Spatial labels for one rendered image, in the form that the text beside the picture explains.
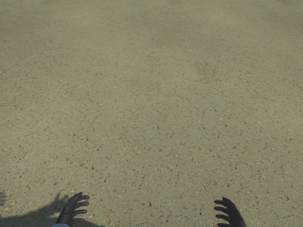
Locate robot right hand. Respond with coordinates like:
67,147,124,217
214,197,247,227

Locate robot left hand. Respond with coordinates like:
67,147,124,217
55,192,90,227

